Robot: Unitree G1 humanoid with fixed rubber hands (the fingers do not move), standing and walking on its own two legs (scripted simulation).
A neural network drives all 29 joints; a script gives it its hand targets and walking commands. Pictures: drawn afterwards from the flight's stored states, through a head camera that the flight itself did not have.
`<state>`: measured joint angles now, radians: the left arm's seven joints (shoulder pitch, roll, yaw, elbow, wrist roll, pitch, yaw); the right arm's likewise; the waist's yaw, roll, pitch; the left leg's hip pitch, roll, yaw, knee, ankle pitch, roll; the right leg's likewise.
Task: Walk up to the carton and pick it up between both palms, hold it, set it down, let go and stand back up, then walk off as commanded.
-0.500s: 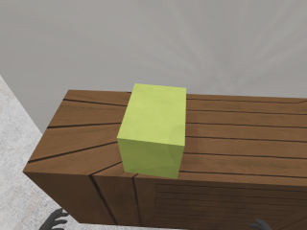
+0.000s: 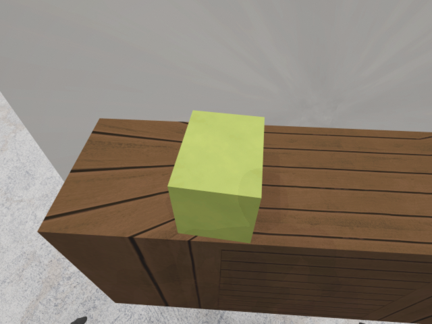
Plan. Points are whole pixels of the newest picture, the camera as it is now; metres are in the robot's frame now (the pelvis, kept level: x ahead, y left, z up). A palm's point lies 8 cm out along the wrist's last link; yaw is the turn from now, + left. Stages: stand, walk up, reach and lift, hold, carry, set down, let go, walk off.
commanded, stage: walk off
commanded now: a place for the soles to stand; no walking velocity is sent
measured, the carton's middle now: (221, 175) +0.44 +0.01 -0.02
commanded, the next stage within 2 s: none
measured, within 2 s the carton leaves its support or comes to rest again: neither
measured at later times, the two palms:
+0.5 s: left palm out of the picture -0.01 +0.37 -0.14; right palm out of the picture -0.07 -0.25 -0.10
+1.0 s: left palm out of the picture -0.16 +0.37 -0.12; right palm out of the picture -0.22 -0.27 -0.12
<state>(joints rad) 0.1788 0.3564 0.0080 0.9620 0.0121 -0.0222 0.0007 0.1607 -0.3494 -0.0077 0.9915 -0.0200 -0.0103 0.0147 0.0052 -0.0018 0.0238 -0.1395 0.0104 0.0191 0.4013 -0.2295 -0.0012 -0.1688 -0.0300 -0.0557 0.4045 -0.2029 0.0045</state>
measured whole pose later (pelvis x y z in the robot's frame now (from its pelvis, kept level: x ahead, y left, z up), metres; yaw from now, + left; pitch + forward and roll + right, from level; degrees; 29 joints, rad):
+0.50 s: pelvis -0.13 +0.06 -0.02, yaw -1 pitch -3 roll -2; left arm 0.17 0.43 0.06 0.76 0.01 0.08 0.02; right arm 0.22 -0.36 -0.04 0.74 -0.04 0.05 -0.02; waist -0.05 -0.06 0.19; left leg -0.36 -0.02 -0.04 0.69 -0.27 0.04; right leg -0.48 0.17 0.17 1.31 -0.50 0.01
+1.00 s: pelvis -0.30 +0.06 -0.04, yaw -2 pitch -3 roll +0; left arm 0.19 0.42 0.06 0.65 0.03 0.06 0.00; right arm 0.23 -0.43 -0.06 0.74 -0.01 0.03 -0.03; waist 0.00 -0.03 0.15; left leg -0.29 -0.07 -0.08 0.76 -0.45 0.03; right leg -0.40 -0.01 0.07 0.79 -0.35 0.03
